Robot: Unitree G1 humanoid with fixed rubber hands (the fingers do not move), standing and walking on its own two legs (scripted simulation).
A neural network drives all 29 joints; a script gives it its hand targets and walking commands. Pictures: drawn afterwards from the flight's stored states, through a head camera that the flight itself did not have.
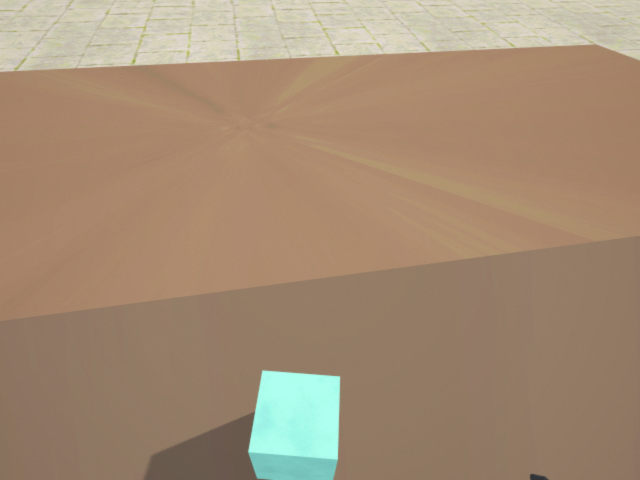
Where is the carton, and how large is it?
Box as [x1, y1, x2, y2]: [248, 370, 339, 479]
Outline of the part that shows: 262,370 248,450 257,478 332,479 337,460 339,376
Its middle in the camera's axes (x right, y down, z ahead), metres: -0.06 +0.53 +1.06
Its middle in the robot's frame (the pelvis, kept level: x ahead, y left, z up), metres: +0.41 +0.03 -0.66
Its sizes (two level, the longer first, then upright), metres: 0.210 0.200 0.250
